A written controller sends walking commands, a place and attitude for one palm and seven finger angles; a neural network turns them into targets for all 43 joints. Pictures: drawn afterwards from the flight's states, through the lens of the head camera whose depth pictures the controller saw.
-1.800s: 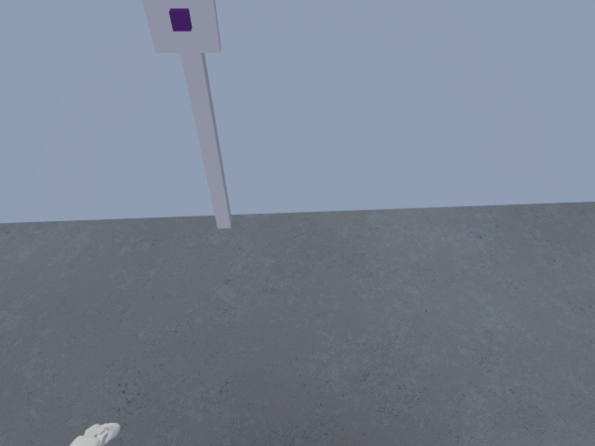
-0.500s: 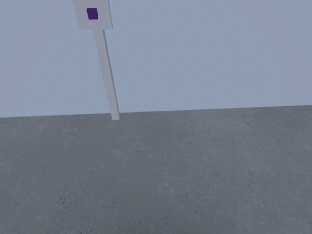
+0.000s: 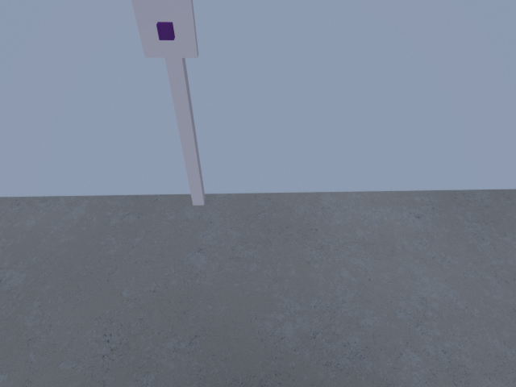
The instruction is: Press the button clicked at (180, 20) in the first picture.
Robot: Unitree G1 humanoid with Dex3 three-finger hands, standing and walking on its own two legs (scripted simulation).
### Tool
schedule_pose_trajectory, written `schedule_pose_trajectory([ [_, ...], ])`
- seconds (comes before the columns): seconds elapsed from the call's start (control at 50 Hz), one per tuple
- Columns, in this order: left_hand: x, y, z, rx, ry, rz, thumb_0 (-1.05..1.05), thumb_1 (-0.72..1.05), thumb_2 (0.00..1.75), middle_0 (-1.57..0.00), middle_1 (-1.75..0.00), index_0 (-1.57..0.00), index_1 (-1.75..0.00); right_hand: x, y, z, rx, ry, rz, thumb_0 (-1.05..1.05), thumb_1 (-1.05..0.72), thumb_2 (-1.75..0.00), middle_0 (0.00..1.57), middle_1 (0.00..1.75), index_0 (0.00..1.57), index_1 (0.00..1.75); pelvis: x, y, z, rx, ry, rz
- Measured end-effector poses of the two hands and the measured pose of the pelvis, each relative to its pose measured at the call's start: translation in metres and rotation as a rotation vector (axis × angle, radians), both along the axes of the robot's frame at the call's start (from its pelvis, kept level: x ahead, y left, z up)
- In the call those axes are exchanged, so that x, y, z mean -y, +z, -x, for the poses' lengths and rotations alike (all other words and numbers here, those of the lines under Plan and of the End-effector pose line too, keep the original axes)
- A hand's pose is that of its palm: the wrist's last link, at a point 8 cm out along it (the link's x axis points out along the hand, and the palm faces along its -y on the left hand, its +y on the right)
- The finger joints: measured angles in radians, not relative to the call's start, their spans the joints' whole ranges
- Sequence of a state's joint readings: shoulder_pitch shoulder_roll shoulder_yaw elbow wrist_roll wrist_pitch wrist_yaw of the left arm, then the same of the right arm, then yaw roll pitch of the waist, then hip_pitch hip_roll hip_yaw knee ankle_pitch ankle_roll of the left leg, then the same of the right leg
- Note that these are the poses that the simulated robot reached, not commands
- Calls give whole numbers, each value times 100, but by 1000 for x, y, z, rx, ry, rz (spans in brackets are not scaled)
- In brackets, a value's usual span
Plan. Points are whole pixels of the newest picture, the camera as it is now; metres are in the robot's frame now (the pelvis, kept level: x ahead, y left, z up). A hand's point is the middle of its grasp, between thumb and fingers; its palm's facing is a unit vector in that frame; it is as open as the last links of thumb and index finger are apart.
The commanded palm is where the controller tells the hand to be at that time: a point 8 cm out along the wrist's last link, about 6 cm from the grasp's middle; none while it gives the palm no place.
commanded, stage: walk to a spot facing it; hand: left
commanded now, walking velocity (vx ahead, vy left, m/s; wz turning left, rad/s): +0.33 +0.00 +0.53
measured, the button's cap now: (166, 30) +1.09 +0.36 +0.11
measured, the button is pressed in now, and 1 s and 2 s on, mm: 0 0 0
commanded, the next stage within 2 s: turn to face it in 0.54 s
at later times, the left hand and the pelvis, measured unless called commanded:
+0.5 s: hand out of the picture +0.16 +0.27 -0.17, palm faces +0.19 -0.97 -0.15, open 7.4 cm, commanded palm none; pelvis +0.15 +0.08 +0.00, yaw +11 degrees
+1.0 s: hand (145, 286) +0.36 +0.27 -0.18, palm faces +0.17 -0.96 -0.21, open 7.2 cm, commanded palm none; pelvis +0.35 +0.09 +0.00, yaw +8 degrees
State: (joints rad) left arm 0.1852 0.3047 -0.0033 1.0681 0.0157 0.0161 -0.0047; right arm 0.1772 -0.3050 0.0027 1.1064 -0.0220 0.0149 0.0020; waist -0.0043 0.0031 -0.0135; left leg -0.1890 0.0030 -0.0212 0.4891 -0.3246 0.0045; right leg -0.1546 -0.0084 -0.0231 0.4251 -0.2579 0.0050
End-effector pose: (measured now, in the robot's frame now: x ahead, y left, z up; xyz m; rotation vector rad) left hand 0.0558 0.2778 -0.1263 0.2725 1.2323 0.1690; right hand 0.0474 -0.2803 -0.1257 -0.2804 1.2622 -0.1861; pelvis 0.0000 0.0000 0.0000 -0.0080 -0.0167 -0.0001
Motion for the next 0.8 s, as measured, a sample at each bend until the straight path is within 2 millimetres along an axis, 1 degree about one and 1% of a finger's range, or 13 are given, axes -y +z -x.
schedule_pose_trajectory([
  [0.08,3,-13,21,-22,76,56,0,90,89,-20,-30,-21,-30,-23,-3,2,-75,21,-24,0,-91,-90,20,30,20,30,-11,-2,-15,-7,51,11],
  [0.14,0,-25,41,-75,131,94,0,90,89,-20,-30,-21,-30,-45,-3,-8,-97,38,-37,0,-91,-90,20,30,20,30,-25,-5,-30,-3,91,13],
  [0.2,-10,-42,55,-145,184,125,0,90,89,-20,-30,-21,-30,-67,-11,-22,-87,56,-34,0,-91,-90,20,30,20,30,-44,-16,-46,2,124,13],
  [0.24,-17,-45,56,-195,196,134,0,90,89,-20,-30,-21,-30,-82,-14,-26,-79,42,-37,0,-91,-90,20,30,20,30,-54,-18,-56,2,120,6],
  [0.28,-22,-41,47,-212,199,139,0,90,89,-20,-30,-20,-30,-96,-12,-27,-96,24,-47,0,-91,-90,20,30,20,30,-62,-13,-67,-2,124,6],
  [0.34,-30,-31,17,-171,209,147,1,91,90,-20,-30,-20,-30,-117,-5,-26,-152,20,-69,0,-91,-90,20,30,20,30,-71,-4,-87,-12,153,8],
  [0.42,-36,-22,-34,-88,225,153,0,91,90,-20,-30,-20,-30,-140,-1,-35,-218,17,-100,0,-91,-90,20,30,20,30,-79,4,-117,-20,180,11],
  [0.5,-39,-20,-89,-39,225,157,0,91,90,-20,-30,-20,-30,-154,-2,-54,-253,-3,-121,0,-91,-90,20,30,20,30,-84,3,-151,-22,187,6],
  [0.56,-37,-22,-137,-14,205,162,0,91,90,-20,-30,-20,-30,-159,-7,-74,-269,-23,-129,0,-91,-90,20,30,20,30,-84,0,-180,-22,184,0],
  [0.64,-32,-27,-211,29,161,158,0,91,90,-20,-30,-20,-30,-158,-18,-104,-303,-49,-138,0,-91,-90,20,30,20,30,-82,-10,-225,-21,179,-5],
  [0.7,-28,-33,-265,90,143,142,0,91,90,-20,-30,-20,-30,-151,-32,-132,-347,-58,-140,0,-91,-90,20,30,20,30,-78,-24,-264,-14,183,-7],
  [0.74,-26,-33,-289,127,152,128,0,91,90,-20,-30,-20,-30,-144,-38,-159,-360,-51,-138,0,-91,-90,20,30,20,30,-75,-28,-285,-5,181,2],
  [0.8,-24,-27,-300,129,186,119,0,91,90,-20,-30,-20,-30,-135,-38,-215,-295,-20,-121,0,-91,-90,20,30,20,30,-72,-21,-308,11,185,-3],
])
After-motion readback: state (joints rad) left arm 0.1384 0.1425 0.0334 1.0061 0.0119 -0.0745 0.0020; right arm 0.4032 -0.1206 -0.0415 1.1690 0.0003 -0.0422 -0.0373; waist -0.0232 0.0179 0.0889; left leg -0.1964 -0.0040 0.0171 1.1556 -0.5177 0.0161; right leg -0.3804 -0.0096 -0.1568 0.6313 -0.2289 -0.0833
